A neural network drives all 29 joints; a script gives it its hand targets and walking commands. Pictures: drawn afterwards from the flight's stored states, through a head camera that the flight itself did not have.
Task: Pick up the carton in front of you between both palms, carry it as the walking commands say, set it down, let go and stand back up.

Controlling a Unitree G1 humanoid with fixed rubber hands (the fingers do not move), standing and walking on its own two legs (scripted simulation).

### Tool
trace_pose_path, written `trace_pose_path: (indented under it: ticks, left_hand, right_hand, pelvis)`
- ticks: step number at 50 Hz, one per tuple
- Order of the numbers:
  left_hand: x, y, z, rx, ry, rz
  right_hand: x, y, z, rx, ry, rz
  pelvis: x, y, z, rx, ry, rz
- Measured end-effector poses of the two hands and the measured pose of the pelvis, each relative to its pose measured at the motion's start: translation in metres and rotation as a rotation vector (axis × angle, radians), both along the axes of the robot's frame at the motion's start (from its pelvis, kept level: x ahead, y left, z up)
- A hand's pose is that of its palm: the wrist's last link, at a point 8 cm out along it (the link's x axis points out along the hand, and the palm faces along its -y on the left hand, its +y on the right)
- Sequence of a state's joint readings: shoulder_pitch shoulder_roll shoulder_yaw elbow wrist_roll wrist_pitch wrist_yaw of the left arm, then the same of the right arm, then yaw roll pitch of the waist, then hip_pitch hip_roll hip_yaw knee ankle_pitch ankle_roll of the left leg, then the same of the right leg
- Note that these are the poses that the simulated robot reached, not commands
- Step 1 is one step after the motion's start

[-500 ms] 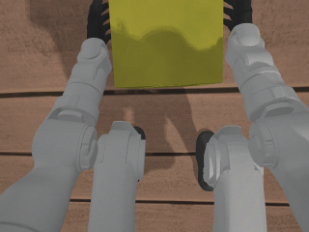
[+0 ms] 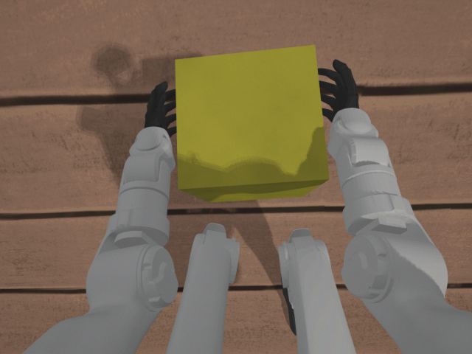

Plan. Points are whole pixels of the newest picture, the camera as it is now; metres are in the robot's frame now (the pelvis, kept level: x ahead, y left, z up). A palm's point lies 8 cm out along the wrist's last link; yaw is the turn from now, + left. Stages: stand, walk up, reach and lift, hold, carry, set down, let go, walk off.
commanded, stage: reach and lift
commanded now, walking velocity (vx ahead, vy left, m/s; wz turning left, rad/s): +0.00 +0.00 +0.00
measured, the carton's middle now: (250, 140) +0.48 +0.03 -0.13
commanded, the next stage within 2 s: none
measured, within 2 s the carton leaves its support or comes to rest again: neither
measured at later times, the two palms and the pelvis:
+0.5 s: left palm (132, 104) +0.44 +0.17 +0.08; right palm (397, 90) +0.46 -0.13 +0.09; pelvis +0.05 +0.00 +0.13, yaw +1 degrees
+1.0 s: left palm (30, 25) +0.41 +0.17 +0.23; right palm out of the picture +0.43 -0.13 +0.25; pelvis +0.12 +0.01 +0.27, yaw +1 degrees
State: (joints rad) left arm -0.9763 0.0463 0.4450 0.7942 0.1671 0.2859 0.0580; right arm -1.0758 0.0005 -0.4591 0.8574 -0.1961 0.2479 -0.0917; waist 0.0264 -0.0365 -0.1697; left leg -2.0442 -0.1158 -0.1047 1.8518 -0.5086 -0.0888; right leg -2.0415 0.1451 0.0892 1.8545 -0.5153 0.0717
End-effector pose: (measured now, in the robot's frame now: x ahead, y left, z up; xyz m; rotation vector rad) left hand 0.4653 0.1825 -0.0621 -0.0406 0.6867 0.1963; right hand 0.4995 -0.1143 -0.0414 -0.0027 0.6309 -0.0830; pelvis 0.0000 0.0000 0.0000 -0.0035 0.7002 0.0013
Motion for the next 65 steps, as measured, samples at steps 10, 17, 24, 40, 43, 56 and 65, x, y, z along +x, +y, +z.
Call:
trace_pose_path:
  ticks: [10,17,24,40,43,56,65]
  left_hand:
    - [-0.007,-0.013,0.037,-0.003,0.027,-0.03]
    - [-0.012,-0.012,0.08,-0.018,-0.018,-0.006]
    - [-0.022,-0.012,0.133,-0.01,0.009,-0.006]
    - [-0.043,-0.015,0.236,-0.009,0.014,-0.02]
    - [-0.044,-0.017,0.254,-0.011,0.008,-0.023]
    - [-0.066,-0.019,0.331,-0.029,-0.005,-0.021]
    - [-0.078,-0.02,0.373,0.014,-0.001,-0.053]
  right_hand:
    - [-0.018,-0.015,0.035,-0.013,0.026,-0.028]
    - [-0.024,-0.014,0.074,0.03,-0.017,-0.046]
    - [-0.034,-0.014,0.122,0.039,0.01,-0.047]
    - [-0.058,-0.018,0.226,0.022,0.013,-0.048]
    - [-0.062,-0.019,0.244,0.028,0.008,-0.058]
    - [-0.084,-0.021,0.324,0.014,-0.006,-0.061]
    - [-0.094,-0.022,0.369,-0.023,-0.004,-0.031]
  pelvis:
    - [0.01,0.004,0.047,-0.005,0.018,0.009]
    - [0.024,0.004,0.078,0.001,-0.018,0.008]
    - [0.045,0.002,0.122,0.001,-0.083,0.011]
    - [0.09,0.002,0.222,0.004,-0.264,0.015]
    - [0.098,0.003,0.237,0.002,-0.307,0.016]
    - [0.126,0.01,0.295,0.006,-0.532,0.027]
    - [0.118,0.009,0.308,0.008,-0.698,0.016]
